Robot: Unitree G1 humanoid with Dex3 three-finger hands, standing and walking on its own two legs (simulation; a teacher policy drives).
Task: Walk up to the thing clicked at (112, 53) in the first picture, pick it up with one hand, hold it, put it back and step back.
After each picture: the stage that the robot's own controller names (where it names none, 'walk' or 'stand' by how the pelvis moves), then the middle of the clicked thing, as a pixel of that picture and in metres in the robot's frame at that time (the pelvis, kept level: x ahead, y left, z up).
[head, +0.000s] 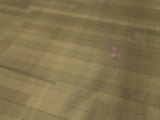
stand; (113, 51) +1.23 -0.32 -0.72
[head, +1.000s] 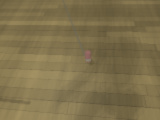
walk; (88, 56) +1.13 +0.04 -0.69
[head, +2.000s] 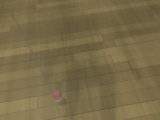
walk; (57, 96) +0.64 +0.29 -0.71
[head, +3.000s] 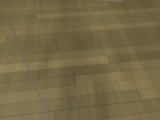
stand; out of the picture +0.39 +0.19 -0.69
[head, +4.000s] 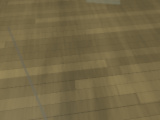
stand; out of the picture +0.36 +0.20 -0.72
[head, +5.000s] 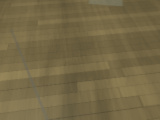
stand; out of the picture +0.35 +0.20 -0.73
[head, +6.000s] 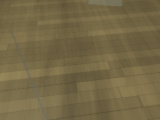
stand; out of the picture +0.35 +0.20 -0.73
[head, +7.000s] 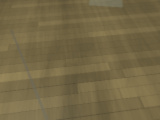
stand; out of the picture +0.35 +0.20 -0.73
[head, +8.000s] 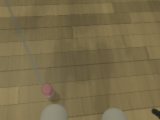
go down; (47, 90) +0.39 +0.21 -0.51
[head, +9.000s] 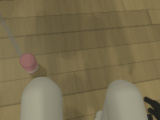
go down; (29, 63) +0.42 +0.24 -0.30
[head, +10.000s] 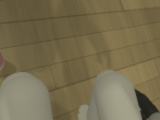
close in; out of the picture +0.40 +0.27 -0.24
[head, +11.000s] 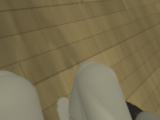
close; out of the picture +0.39 +0.28 -0.22
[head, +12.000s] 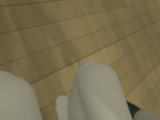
close; out of the picture +0.39 +0.29 -0.22
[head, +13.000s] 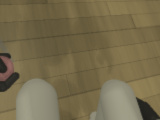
lift; (2, 72) +0.33 +0.28 -0.09
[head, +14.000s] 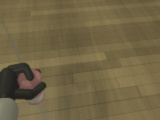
hold; (32, 87) +0.33 +0.18 +0.04
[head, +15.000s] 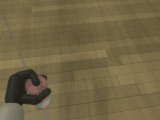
hold; (39, 93) +0.32 +0.16 -0.01
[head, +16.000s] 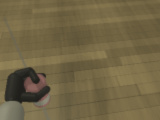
hold; (38, 91) +0.33 +0.17 -0.01
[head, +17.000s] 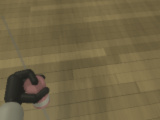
crouch; (38, 92) +0.33 +0.17 -0.02
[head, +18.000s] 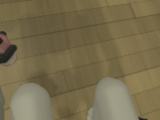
lower; (3, 51) +0.44 +0.24 -0.11
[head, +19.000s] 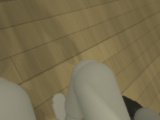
lower; out of the picture +0.41 +0.30 -0.22
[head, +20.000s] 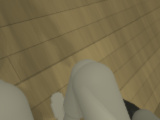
lower; out of the picture +0.42 +0.30 -0.22
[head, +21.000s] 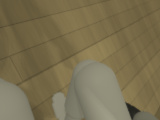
lower; out of the picture +0.41 +0.31 -0.22
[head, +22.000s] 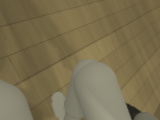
lower; out of the picture +0.41 +0.31 -0.22
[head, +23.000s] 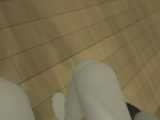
loosen; out of the picture +0.41 +0.30 -0.22
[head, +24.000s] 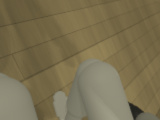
withdraw; out of the picture +0.40 +0.29 -0.23
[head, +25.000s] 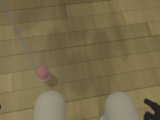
walk; (43, 73) +0.44 +0.22 -0.43
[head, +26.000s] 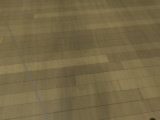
stand; out of the picture +0.38 +0.19 -0.66
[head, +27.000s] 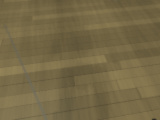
stand; out of the picture +0.38 +0.20 -0.67
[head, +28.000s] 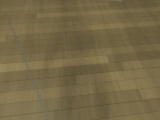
stand; out of the picture +0.39 +0.20 -0.68
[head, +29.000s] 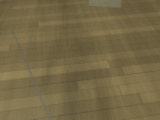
stand; out of the picture +0.40 +0.20 -0.72
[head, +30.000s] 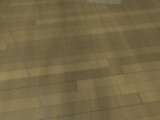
stand; out of the picture +0.36 +0.20 -0.73
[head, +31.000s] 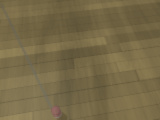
walk; (56, 112) +0.41 +0.20 -0.70
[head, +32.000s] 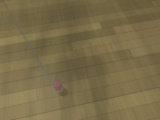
walk; (58, 86) +0.62 +0.23 -0.69
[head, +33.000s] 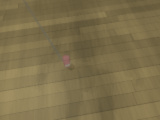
walk; (66, 61) +0.92 +0.23 -0.71
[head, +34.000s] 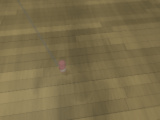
stand; (62, 66) +0.97 +0.20 -0.71
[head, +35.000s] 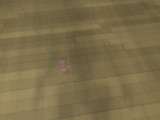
stand; (62, 66) +1.02 +0.20 -0.72
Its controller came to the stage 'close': yes
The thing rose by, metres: 0.70
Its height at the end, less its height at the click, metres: +0.00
